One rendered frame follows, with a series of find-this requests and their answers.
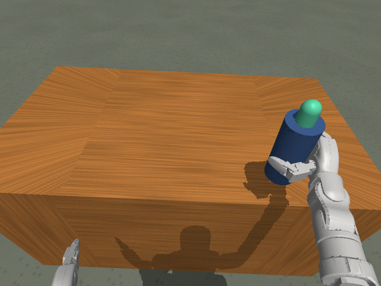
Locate bottle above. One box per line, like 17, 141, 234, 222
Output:
264, 99, 326, 185

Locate right robot hand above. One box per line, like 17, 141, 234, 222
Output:
268, 131, 339, 183

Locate right robot arm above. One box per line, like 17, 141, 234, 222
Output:
307, 172, 380, 286

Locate left robot hand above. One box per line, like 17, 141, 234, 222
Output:
51, 239, 80, 286

